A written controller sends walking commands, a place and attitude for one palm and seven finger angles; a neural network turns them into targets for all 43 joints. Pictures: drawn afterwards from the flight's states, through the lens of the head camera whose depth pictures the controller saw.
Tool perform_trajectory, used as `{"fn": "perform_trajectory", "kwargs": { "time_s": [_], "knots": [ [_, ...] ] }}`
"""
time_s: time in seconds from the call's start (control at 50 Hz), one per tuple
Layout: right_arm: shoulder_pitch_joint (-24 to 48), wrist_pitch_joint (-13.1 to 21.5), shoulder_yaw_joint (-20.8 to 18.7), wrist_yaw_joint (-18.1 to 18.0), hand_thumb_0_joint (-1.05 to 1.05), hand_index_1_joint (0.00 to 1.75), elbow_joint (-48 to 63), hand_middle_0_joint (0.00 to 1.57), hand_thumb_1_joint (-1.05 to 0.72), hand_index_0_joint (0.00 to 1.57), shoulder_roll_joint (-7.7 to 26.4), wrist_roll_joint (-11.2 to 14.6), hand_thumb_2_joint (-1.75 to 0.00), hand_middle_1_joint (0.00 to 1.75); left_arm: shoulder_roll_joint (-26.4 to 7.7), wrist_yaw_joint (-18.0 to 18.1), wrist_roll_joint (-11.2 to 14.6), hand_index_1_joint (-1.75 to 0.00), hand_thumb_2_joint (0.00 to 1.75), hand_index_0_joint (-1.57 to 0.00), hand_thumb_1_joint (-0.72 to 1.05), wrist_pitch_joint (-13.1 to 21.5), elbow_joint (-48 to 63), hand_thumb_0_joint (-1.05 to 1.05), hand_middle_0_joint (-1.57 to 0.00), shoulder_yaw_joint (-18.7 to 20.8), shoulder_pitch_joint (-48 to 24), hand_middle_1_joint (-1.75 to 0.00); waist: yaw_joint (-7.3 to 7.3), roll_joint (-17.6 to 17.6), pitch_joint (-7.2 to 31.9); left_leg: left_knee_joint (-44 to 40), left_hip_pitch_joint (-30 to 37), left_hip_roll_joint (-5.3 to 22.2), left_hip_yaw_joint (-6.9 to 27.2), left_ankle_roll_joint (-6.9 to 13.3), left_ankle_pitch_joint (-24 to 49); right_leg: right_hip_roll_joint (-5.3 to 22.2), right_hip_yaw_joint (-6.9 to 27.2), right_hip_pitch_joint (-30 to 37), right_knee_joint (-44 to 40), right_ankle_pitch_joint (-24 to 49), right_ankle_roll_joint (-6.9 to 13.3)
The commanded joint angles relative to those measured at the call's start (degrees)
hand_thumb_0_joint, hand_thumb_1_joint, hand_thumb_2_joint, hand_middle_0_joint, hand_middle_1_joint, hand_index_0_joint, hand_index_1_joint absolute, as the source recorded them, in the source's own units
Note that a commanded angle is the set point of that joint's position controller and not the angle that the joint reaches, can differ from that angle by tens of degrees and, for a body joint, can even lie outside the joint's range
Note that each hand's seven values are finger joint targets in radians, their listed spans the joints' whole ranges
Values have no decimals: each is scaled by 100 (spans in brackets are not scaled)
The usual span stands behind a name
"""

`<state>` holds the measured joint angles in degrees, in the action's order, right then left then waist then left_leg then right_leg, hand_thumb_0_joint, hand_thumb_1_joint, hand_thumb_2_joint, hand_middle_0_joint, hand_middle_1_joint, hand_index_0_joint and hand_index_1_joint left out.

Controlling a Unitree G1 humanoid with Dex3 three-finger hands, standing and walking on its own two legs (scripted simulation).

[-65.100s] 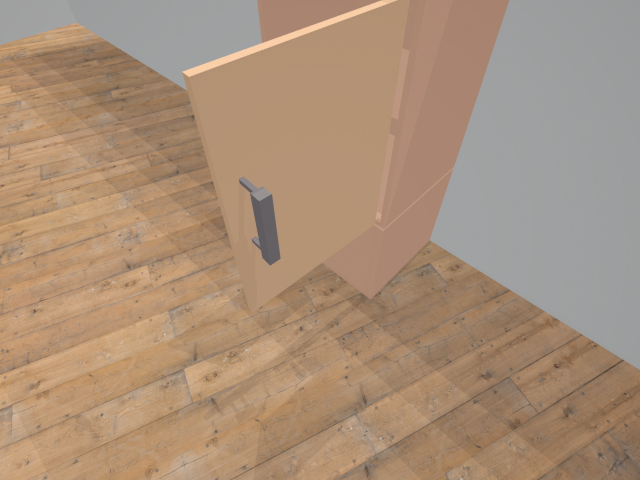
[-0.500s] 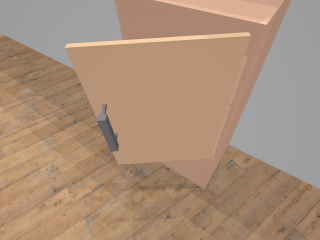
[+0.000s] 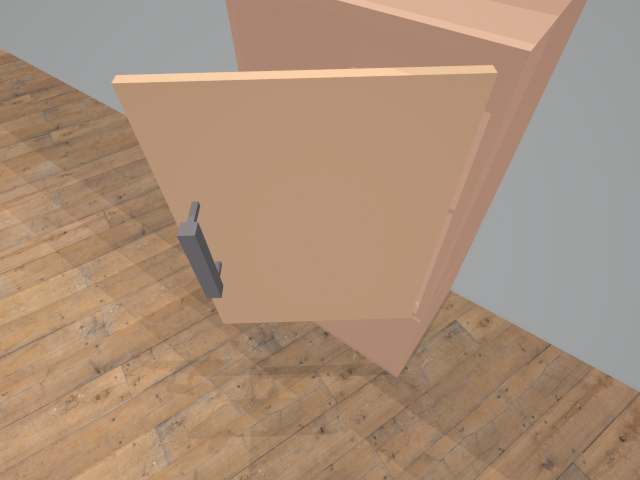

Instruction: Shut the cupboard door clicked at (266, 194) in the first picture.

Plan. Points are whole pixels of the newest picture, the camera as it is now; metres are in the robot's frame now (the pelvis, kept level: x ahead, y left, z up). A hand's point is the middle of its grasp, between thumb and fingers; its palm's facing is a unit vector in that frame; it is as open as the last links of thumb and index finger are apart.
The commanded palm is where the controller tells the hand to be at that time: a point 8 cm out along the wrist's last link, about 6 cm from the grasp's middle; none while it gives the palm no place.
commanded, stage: raise the hand and make a fist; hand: left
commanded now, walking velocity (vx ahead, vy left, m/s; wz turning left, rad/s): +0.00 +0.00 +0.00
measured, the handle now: (205, 252) +0.44 +0.23 -0.03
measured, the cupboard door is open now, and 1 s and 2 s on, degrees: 38 38 38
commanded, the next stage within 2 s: bring the fist close to the handle in 1.86 s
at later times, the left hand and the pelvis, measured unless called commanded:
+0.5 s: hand out of the picture +0.12 +0.21 -0.06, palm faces +0.12 -0.99 -0.03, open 5.5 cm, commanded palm +0.11 +0.25 -0.05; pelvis -0.08 +0.01 -0.11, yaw +5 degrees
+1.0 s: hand (145, 456) +0.15 +0.23 -0.05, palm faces +0.09 -1.00 -0.03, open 3.4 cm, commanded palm +0.12 +0.28 -0.04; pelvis -0.05 +0.04 -0.10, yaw +4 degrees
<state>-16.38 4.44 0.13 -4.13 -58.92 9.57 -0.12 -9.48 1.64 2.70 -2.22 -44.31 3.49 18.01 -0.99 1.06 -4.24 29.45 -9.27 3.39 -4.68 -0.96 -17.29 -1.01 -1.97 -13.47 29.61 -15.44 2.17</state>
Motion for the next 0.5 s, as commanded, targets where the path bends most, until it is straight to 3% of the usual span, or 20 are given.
{"fn": "perform_trajectory", "kwargs": {
  "time_s": [0.0, 0.02, 0.04, 0.06, 0.08, 0.12, 0.16, 0.18, 0.2, 0.22, 0.26, 0.28, 0.34, 0.38, 0.42, 0.48],
  "knots": [
    [465, 1516, -187, -182, 0, 30, 1777, 20, -90, 20, 950, 225, -90, 30, -292, 485, 535, -36, 90, -25, 90, 994, 4250, 0, -25, -51, -67, -36, 393, 472, 1096, 204, -212, -193, 435, 170, 2690, 243, -189, -473, 314, 1700, -136],
    [366, 1562, -419, -140, 0, 30, 1847, 20, -90, 20, 1073, 174, -90, 30, -217, 403, 633, -38, 90, -27, 90, 1249, 3806, 0, -27, 205, -22, -38, 468, -646, 301, 455, -945, -264, 457, 177, 1863, 235, -222, -1028, 307, 1653, -225],
    [365, 1615, -512, -75, 0, 30, 1975, 20, -90, 20, 1097, 61, -90, 30, -130, 188, 700, -40, 90, -29, 90, 1604, 3362, 0, -29, 374, 703, -40, 249, -1257, 459, 772, -1447, -336, 466, 180, 1403, 299, -223, -1231, 546, 1540, -298],
    [499, 1663, -523, 7, 0, 30, 2118, 20, -90, 20, 1063, -5, -90, 30, -9, -51, 776, -42, 90, -31, 90, 2056, 3142, 0, -31, 436, 1024, -42, 130, -1665, 554, 1072, -2029, -412, 506, 136, 914, 324, -169, -1494, 827, 1164, -349],
    [565, 1716, -543, 107, 0, 30, 2272, 20, -90, 20, 1011, 3, -90, 30, 10, -351, 840, -44, 90, -33, 90, 2506, 2882, 0, -33, 562, 1402, -44, -90, -1266, 624, 1327, -2391, -496, 455, 67, 728, 380, -13, -1574, 1146, 1010, -280],
    [648, 1727, -582, 283, 0, 30, 2531, 20, -90, 20, 969, -48, -90, 30, 60, -1002, 1060, -48, 90, -36, 90, 3539, 2942, 0, -36, 674, 1555, -48, -242, -1463, 1118, 1984, -3147, -558, 401, -19, 394, 387, 179, -1834, 1824, 722, -225],
    [785, 1725, -602, 406, 0, 30, 2831, 20, -90, 20, 1032, -48, -90, 30, -156, -1758, 1150, -52, 90, -40, 90, 4481, 3176, 0, -40, 614, 1131, -52, -204, -1037, 1423, 2704, -3877, -603, 360, -21, -8, 433, 496, -2308, 2351, 192, -132],
    [733, 1659, -652, 425, 0, 30, 2966, 20, -90, 20, 1070, -26, -90, 30, -489, -1958, 1179, -54, 90, -42, 90, 4594, 3181, 0, -42, 907, 1046, -54, -293, -583, 1681, 2942, -4009, -609, 303, 28, -22, 479, 703, -2309, 2502, 49, -43],
    [904, 1592, -633, 424, 0, 30, 3309, 20, -90, 20, 1125, 17, -90, 30, -601, -2087, 1225, -56, 90, -44, 90, 4474, 3436, 0, -44, 876, 994, -56, -362, -347, 1883, 3058, -4199, -647, 206, 78, -237, 485, 813, -2382, 2499, -511, -20],
    [1019, 1545, -610, 390, 0, 30, 3582, 20, -90, 20, 1127, 73, -90, 30, -623, -2139, 1331, -58, 90, -46, 90, 4260, 3804, 0, -46, 794, 678, -58, -323, -331, 2030, 3175, -4371, -677, 142, 131, -558, 509, 999, -2430, 2349, -1207, -52],
    [1011, 1454, -565, 289, 0, 30, 3959, 20, -90, 20, 1164, 124, -90, 30, -747, -2016, 1420, -62, 90, -49, 90, 3820, 4619, 0, -49, 773, 229, -62, -250, -122, 2201, 3216, -4414, -631, 207, 211, -853, 421, 931, -2674, 2287, -1954, -61],
    [931, 1393, -545, 238, 0, 30, 3987, 20, -90, 20, 1153, 153, -90, 30, -776, -1878, 1442, -64, 90, -51, 90, 3675, 4990, 0, -51, 740, -72, -64, -117, -248, 2157, 3216, -4446, -562, 307, 229, -1118, 351, 889, -2910, 2238, -2430, -78],
    [718, 1367, -448, 105, 0, 30, 4088, 20, -90, 20, 1106, 118, -90, 30, -850, -1431, 1271, -70, 90, -57, 90, 3599, 6362, 0, -57, 567, -454, -70, 53, 210, 2400, 3242, -4179, -475, 450, 286, -1136, 253, 668, -3062, 2356, -2239, -66],
    [616, 1366, -361, 31, 0, 30, 4025, 20, -90, 20, 1120, 76, -90, 30, -850, -1254, 1114, -74, 90, -60, 90, 3563, 6727, 0, -60, 367, -724, -74, 248, 145, 2398, 3288, -4166, -399, 590, 315, -1107, 162, 465, -3276, 2545, -2003, -67],
    [569, 1372, -306, 14, 0, 30, 3916, 20, -90, 20, 1123, 57, -90, 30, -675, -1254, 1042, -78, 90, -64, 90, 3401, 6410, 0, -64, 173, -459, -78, 303, 176, 2268, 3244, -4223, -391, 694, 282, -1173, 127, 269, -3429, 2666, -1836, -77],
    [612, 1341, -239, -11, 0, 30, 3856, 20, -90, 20, 1151, 90, -90, 30, -711, -1348, 985, -84, 90, -69, 90, 2920, 5883, 0, -69, 204, -123, -84, 225, 236, 2136, 3060, -4285, -398, 793, 255, -1359, 91, 79, -3500, 2710, -1858, -62]
  ]
}}
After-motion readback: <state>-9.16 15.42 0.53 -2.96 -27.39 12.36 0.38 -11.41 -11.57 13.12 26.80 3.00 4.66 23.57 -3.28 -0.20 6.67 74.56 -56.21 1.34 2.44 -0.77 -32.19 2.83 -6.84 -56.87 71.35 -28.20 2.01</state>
